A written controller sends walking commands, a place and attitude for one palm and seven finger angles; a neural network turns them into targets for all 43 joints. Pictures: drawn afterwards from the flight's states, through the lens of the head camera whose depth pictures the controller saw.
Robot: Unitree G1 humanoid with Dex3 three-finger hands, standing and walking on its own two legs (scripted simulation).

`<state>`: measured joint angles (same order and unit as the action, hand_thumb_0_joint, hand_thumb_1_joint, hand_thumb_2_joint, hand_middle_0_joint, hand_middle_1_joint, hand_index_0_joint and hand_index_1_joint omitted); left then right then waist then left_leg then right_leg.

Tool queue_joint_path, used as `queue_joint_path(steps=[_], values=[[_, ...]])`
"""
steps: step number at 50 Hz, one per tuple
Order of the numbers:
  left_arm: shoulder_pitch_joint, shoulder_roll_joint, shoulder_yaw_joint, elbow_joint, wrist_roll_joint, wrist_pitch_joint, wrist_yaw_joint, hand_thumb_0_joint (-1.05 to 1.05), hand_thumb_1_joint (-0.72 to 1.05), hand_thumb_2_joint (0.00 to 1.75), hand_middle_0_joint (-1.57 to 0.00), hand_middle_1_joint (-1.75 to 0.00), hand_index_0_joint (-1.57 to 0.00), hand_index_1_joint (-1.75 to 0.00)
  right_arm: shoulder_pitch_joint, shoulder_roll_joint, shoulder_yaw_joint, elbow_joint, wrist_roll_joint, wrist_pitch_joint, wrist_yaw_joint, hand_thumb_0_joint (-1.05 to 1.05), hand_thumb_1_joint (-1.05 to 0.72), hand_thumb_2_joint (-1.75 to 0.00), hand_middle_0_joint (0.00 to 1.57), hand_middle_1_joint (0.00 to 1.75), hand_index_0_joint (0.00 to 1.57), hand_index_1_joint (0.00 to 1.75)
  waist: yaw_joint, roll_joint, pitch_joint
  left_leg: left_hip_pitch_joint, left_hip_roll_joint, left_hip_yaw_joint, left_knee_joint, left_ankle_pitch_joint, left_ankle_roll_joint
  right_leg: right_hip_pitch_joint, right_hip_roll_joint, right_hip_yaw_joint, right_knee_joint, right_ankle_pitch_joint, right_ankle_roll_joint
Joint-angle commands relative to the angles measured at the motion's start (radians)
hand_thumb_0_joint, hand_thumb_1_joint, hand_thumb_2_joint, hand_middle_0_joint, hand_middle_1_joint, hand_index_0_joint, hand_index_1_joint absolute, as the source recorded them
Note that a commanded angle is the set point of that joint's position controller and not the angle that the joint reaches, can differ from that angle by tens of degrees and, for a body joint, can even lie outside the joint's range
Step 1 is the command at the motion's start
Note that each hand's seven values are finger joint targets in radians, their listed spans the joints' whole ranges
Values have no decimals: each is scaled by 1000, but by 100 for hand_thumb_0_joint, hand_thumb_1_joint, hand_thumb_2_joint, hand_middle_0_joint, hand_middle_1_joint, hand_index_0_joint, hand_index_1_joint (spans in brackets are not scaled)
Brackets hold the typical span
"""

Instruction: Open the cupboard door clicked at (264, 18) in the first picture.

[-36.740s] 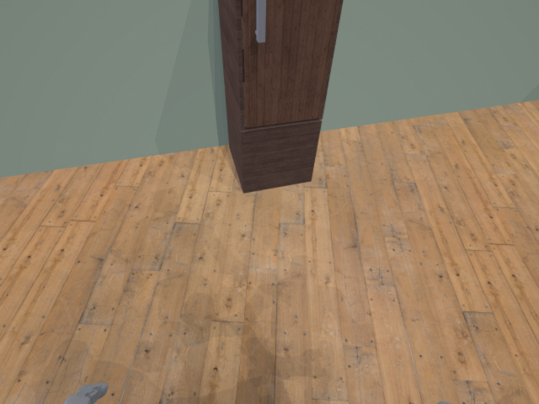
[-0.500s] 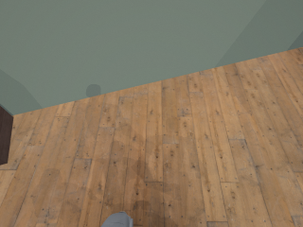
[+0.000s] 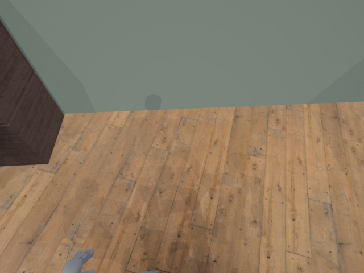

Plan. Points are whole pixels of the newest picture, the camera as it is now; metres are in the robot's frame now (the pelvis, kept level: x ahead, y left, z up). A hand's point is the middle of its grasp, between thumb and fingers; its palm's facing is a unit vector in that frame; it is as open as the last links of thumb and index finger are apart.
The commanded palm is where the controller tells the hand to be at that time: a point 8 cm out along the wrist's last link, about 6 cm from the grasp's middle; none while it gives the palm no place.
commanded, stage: turn to face it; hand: left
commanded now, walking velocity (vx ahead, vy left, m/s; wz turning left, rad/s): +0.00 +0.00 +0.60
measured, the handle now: out of the picture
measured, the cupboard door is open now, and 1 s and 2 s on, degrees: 41 41 41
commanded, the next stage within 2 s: take the last steps up to it in 1.10 s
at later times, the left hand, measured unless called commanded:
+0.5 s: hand out of the picture -0.01 +0.22 -0.19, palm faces +0.35 -0.90 -0.26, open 7.4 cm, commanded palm none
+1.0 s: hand out of the picture +0.02 +0.17 -0.14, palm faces +0.56 -0.78 -0.27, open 7.4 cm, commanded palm none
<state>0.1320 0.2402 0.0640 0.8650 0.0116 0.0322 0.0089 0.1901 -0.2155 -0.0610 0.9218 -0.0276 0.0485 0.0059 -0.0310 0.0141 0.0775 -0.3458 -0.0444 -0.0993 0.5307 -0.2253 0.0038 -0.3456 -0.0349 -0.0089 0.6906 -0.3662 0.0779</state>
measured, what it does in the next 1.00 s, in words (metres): steps on the spot, turning left: right foot, then left foot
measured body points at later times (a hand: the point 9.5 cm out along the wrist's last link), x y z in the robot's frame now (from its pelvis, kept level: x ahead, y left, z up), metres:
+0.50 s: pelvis +0.02 +0.00 -0.01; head +0.07 +0.04 +0.43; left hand -0.03 +0.27 -0.17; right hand +0.23 -0.20 -0.13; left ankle +0.01 +0.10 -0.73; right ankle -0.01 -0.14 -0.68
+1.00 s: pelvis +0.06 -0.04 +0.01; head +0.12 -0.03 +0.45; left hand -0.01 +0.21 -0.12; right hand +0.26 -0.22 -0.15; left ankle -0.04 +0.06 -0.65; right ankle +0.10 -0.14 -0.73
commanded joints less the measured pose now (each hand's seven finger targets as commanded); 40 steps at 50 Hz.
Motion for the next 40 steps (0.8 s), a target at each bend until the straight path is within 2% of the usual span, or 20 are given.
queue_joint_path(steps=[1, 2, 3, 4, 5, 7, 10, 15, 17, 19, 20, 21, 22, 23, 24, 27, 33, 37, 39, 40], values=[[172, 211, 55, -32, 18, -44, 26, 0, 90, 90, -20, -30, -20, -30, -41, -103, -51, -107, 27, -23, -5, 0, -90, -90, 20, 30, 20, 30, 85, -222, -173, -263, 2, -38, 205, -157, -13, 422, -295, 294, -424, 163, -110], [153, 244, 51, -41, 19, -43, 29, 0, 90, 90, -20, -30, -20, -30, -60, -119, -51, -118, 19, -23, -2, 0, -90, -90, 20, 30, 20, 30, 86, -302, -144, -289, -28, 48, 470, -400, -43, 308, -481, 405, -435, 297, -218], [113, 210, 44, -53, 14, -41, 33, 0, 90, 90, -20, -30, -20, -30, -47, -134, -56, -111, 14, -17, 3, 0, -90, -90, 20, 30, 20, 30, 62, -209, -121, -259, 19, 14, 602, -362, -37, 233, -463, 306, -408, 345, -251], [55, 139, 31, -54, 11, -46, 38, 0, 90, 90, -20, -30, -20, -30, -41, -130, -56, -77, 8, -6, 3, 0, -90, -90, 20, 30, 20, 30, 26, -241, -84, -288, 47, 8, 669, -308, -44, 235, -381, 228, -383, 448, -230], [34, 125, 21, -58, 6, -44, 34, 0, 90, 90, -20, -30, -20, -30, -34, -123, -52, -59, 9, 1, 7, 0, -90, -90, 20, 30, 20, 30, 13, -236, -71, -288, 58, 38, 709, -252, -61, 248, -322, 138, -343, 558, -211], [55, 112, 16, -55, 5, -48, 29, 0, 90, 90, -20, -30, -20, -30, -48, -97, -39, -60, 12, 4, 16, 0, -90, -90, 20, 30, 20, 30, 18, -228, -85, -284, 62, 89, 655, -214, -77, 303, -277, 12, -306, 709, -179], [127, 131, 25, -31, 9, -49, 30, 0, 90, 90, -20, -30, -20, -30, -106, -76, -25, -66, 15, 2, 22, 0, -90, -90, 20, 30, 20, 30, 54, -209, -108, -250, 66, 144, 478, -211, -83, 394, -281, -47, -269, 810, -165], [174, 176, 42, -9, 17, -44, 25, 0, 90, 90, -20, -30, -20, -30, -161, -65, -13, -82, 19, -6, 27, 0, -90, -90, 20, 30, 20, 30, 83, -234, -100, -126, 45, 216, 233, -215, -59, 378, -316, -87, -212, 854, -169], [159, 186, 46, -8, 16, -44, 22, 0, 90, 90, -20, -30, -20, -30, -128, -73, -15, -78, 18, -11, 24, 0, -90, -90, 20, 30, 20, 30, 57, -231, -112, -53, 26, 241, 143, -170, -43, 351, -320, -113, -161, 872, -153], [123, 187, 48, -14, 5, -43, 17, 0, 90, 90, -20, -30, -20, -30, -23, -117, -28, -56, 12, -19, 21, 0, -90, -90, 20, 30, 20, 30, -13, -175, -162, 159, 21, 238, -39, 17, -21, 240, -303, -171, 4, 785, -99], [110, 155, 41, -37, -2, -40, 10, 0, 90, 90, -20, -30, -20, -30, 56, -193, -49, -38, 5, -27, 16, 0, -90, -90, 20, 30, 20, 30, -58, -8, -228, 360, 150, 81, -73, 253, 41, 52, -241, -200, 192, 515, -47], [62, 77, 17, -83, -10, -35, 2, 0, 90, 90, -20, -30, -20, -30, 139, -308, -79, -31, 3, -32, 7, 0, -90, -90, 20, 30, 20, 30, -101, 299, -254, 470, 441, -333, -113, 710, 211, -230, -86, -172, 444, -283, 18], [13, 99, 18, -103, 1, -15, 13, 0, 90, 90, -20, -30, -20, -30, 169, -319, -76, -9, 12, -22, -1, 0, -90, -90, 20, 30, 20, 30, -97, 189, -267, 439, 483, -318, -109, 742, 272, -252, -90, -23, 527, -324, -3], [-10, 104, 19, -110, 3, -11, 17, 0, 90, 90, -20, -30, -20, -30, 124, -291, -67, -28, 8, -24, -6, 0, -90, -90, 20, 30, 20, 30, -75, 104, -208, 345, 450, -264, -134, 527, 257, -249, -108, -6, 528, -268, -7], [-16, 88, 24, -89, 4, -11, 16, 0, 90, 90, -20, -30, -20, -30, 62, -267, -64, -50, 4, -30, -16, 0, -90, -90, 20, 30, 20, 30, -56, 166, -174, 275, 391, -255, -155, 404, 232, -251, -109, 4, 514, -212, -2], [45, 95, 31, -39, 12, 4, -1, 0, 90, 90, -20, -30, -20, -30, -56, -217, -42, -79, 3, -32, -19, 0, -90, -90, 20, 30, 20, 30, 14, 139, -79, 111, 278, -154, -219, 167, 153, -185, -84, 16, 468, -58, 1], [22, 83, 24, -56, 10, -2, 0, 0, 90, 90, -20, -30, -20, -30, -24, -223, -49, -71, 2, -32, -13, 0, -90, -90, 20, 30, 20, 30, 9, 106, -107, 124, 257, -190, -209, 135, 159, -123, -37, -2, 246, -54, 7], [34, 73, 20, -63, 3, -10, 3, 0, 90, 90, -20, -30, -20, -30, -33, -224, -58, -74, 0, -24, -12, 0, -90, -90, 20, 30, 20, 30, 13, 169, -120, 95, 232, -231, -157, 214, 150, -7, 13, -22, 57, -52, -4], [93, 78, 24, -51, 0, -21, 7, 0, 90, 90, -20, -30, -20, -30, -55, -210, -60, -84, 6, -21, -13, 0, -90, -90, 20, 30, 20, 30, 46, 144, -140, 28, 207, -237, -98, 239, 128, 134, 28, -27, -106, 47, -11], [129, 95, 30, -38, 0, -29, 11, 0, 90, 90, -20, -30, -20, -30, -67, -193, -59, -87, 12, -21, -12, 0, -90, -90, 20, 30, 20, 30, 68, 94, -147, -33, 168, -217, -49, 184, 91, 241, 7, -18, -244, 130, -17]])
